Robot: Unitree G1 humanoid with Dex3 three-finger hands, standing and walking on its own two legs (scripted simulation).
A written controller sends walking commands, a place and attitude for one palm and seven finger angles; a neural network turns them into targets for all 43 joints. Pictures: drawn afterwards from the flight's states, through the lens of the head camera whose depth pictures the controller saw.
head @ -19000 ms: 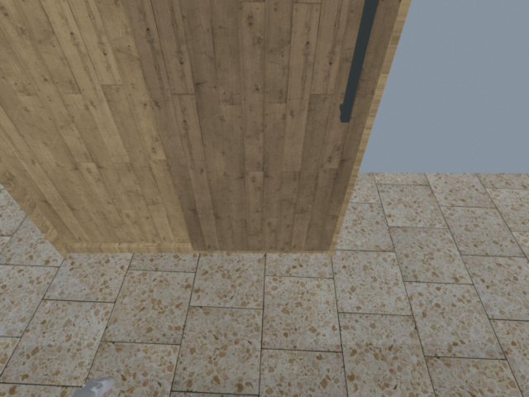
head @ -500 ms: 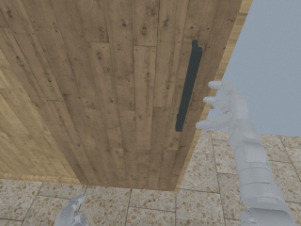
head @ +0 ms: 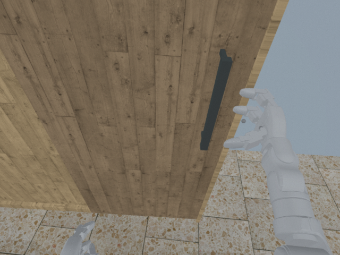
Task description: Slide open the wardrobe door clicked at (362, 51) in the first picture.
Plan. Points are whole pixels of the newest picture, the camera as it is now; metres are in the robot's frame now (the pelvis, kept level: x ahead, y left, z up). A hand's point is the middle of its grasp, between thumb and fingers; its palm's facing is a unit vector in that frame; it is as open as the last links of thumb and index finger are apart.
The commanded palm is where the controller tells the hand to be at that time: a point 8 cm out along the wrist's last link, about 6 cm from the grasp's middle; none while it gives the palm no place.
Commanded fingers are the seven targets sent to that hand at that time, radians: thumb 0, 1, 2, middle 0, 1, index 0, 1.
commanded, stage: move the hooked fingers beside the handle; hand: right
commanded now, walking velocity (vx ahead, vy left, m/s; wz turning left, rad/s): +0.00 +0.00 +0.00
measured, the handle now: (212, 106) +0.46 -0.08 +0.14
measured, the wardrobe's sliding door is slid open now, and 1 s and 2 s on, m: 0.00 0.00 0.00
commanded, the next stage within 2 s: feel for the door with the fingertips in 1.90 s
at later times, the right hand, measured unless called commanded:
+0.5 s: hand (241, 130) +0.38 -0.15 +0.13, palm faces +0.02 +1.00 +0.01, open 14.0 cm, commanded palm +0.36 -0.19 +0.14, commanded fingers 0.00 0.50 -0.30 0.30 1.20 0.30 1.20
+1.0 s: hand (245, 118) +0.38 -0.15 +0.16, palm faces +0.01 +1.00 +0.00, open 14.0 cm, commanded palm +0.36 -0.19 +0.14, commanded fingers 0.00 0.50 -0.30 0.30 1.20 0.30 1.20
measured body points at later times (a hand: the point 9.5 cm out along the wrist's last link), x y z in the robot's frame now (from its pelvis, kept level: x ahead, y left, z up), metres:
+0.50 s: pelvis -0.01 +0.00 +0.00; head -0.01 +0.02 +0.45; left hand +0.14 +0.24 -0.10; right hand +0.37 -0.20 +0.13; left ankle +0.00 +0.08 -0.74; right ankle +0.00 -0.10 -0.74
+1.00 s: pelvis +0.00 -0.01 +0.00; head -0.01 +0.00 +0.45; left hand +0.13 +0.23 -0.10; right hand +0.38 -0.20 +0.17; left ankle +0.00 +0.08 -0.74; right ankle +0.00 -0.10 -0.74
